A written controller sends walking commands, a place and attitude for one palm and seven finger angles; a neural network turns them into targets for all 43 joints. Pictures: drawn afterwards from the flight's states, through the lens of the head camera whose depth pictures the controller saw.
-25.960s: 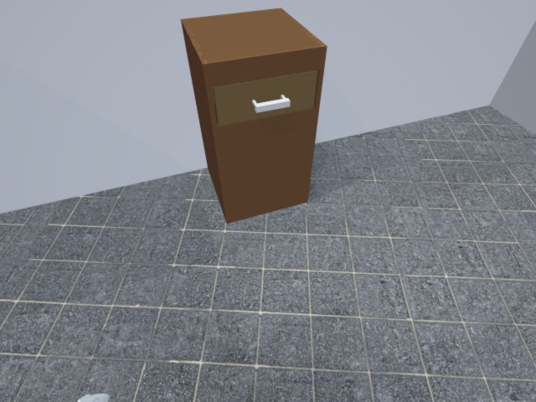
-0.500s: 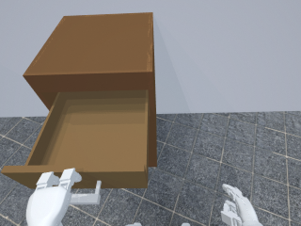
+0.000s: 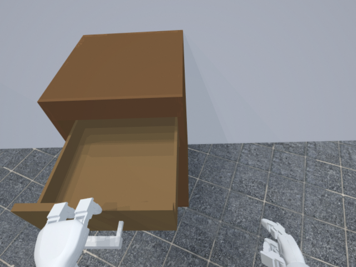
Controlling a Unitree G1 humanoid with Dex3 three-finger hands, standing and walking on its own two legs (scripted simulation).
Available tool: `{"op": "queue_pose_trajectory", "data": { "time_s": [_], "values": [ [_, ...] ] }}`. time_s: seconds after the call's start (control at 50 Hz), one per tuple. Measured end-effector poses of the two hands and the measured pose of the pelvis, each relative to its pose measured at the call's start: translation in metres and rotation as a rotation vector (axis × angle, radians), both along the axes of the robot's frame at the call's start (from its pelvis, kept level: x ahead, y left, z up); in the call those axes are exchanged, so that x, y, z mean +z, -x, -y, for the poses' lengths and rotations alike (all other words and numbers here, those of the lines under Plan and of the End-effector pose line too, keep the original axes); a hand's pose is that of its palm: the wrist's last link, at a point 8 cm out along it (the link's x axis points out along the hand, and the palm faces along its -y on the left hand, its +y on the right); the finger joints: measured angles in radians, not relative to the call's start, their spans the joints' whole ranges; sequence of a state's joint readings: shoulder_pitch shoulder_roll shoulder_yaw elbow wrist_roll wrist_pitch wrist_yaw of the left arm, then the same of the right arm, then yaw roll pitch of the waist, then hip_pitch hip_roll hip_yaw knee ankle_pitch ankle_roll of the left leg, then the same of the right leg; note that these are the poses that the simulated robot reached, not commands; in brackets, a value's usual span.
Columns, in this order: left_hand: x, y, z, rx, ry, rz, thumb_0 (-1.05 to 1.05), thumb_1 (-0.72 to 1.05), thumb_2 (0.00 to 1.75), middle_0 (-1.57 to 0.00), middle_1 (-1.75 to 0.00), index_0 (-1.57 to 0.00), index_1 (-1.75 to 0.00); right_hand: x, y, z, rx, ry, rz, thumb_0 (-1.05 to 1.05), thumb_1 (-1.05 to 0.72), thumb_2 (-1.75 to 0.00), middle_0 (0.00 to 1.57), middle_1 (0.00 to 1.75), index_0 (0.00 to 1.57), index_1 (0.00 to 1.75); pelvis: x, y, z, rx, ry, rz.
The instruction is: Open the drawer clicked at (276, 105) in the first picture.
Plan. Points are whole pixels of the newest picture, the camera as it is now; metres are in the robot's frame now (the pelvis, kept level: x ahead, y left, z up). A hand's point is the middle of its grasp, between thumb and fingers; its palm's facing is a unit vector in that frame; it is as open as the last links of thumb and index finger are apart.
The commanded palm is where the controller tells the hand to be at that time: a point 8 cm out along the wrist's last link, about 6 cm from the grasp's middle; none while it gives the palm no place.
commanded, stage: lift the hand off the handle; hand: left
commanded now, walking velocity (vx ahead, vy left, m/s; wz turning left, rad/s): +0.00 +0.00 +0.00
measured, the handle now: (97, 233) +0.21 +0.24 -0.08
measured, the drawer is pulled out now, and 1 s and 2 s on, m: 0.30 0.30 0.30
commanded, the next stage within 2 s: draw the hand back to the body in 0.88 s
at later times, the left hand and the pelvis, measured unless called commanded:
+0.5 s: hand (69, 235) +0.17 +0.24 +0.04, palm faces +0.00 -0.10 -0.99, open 13.8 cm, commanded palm +0.15 +0.24 +0.10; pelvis +0.01 -0.01 +0.02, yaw +0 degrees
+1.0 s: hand (63, 231) +0.17 +0.24 +0.06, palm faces +0.00 -0.13 -0.99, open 13.8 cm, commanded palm +0.15 +0.24 +0.12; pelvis +0.01 +0.00 +0.03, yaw +0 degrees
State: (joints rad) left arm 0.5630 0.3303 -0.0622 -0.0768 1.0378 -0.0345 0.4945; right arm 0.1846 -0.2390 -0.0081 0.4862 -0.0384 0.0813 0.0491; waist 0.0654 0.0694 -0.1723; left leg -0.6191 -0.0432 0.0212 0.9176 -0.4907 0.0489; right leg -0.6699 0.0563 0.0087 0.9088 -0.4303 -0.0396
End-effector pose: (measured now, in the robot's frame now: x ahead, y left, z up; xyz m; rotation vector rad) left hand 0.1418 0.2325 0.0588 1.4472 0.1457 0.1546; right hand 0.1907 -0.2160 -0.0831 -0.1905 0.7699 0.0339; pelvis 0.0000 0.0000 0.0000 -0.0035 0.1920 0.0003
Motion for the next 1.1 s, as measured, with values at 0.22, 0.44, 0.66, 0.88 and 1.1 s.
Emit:
{"op": "queue_pose_trajectory", "data": {
  "time_s": [0.22, 0.44, 0.66, 0.88, 1.1],
  "values": [
    [0.017, -0.005, -0.001, 0.016, -0.009, -0.009, 0.0, -0.49, 0.3, -0.32, -1.2, -0.32, -1.2, 0.008, -0.001, 0.007, -0.008, -0.004, 0.009, 0.02, -0.91, -0.9, 0.2, 0.29, 0.2, 0.3, 0.009, -0.002, 0.007, 0.0, -0.007, 0.031],
    [0.033, -0.008, -0.006, 0.012, -0.017, -0.023, 0.0, -0.49, 0.3, -0.32, -1.2, -0.32, -1.2, 0.016, -0.006, 0.018, -0.02, 0.017, 0.009, 0.02, -0.91, -0.9, 0.2, 0.29, 0.2, 0.3, 0.017, -0.005, 0.012, 0.0, -0.008, 0.048],
    [0.048, -0.007, -0.009, 0.003, -0.013, -0.011, 0.0, -0.49, 0.3, -0.32, -1.2, -0.32, -1.2, 0.02, -0.011, 0.016, -0.017, 0.015, 0.011, 0.02, -0.91, -0.9, 0.2, 0.29, 0.2, 0.3, 0.022, -0.008, 0.01, -0.001, -0.006, 0.058],
    [0.061, -0.011, -0.009, -0.003, 0.006, 0.007, 0.0, -0.49, 0.3, -0.32, -1.2, -0.32, -1.2, 0.025, -0.016, 0.0, -0.001, -0.012, 0.02, 0.02, -0.91, -0.9, 0.2, 0.29, 0.2, 0.3, 0.026, -0.01, 0.003, -0.001, -0.002, 0.076],
    [0.064, -0.008, -0.01, -0.027, 0.007, 0.004, 0.0, -0.49, 0.3, -0.32, -1.2, -0.32, -1.2, 0.027, -0.018, -0.01, 0.018, -0.011, 0.019, 0.02, -0.91, -0.9, 0.2, 0.29, 0.2, 0.3, 0.027, -0.012, -0.003, -0.005, 0.003, 0.08]
  ]
}}
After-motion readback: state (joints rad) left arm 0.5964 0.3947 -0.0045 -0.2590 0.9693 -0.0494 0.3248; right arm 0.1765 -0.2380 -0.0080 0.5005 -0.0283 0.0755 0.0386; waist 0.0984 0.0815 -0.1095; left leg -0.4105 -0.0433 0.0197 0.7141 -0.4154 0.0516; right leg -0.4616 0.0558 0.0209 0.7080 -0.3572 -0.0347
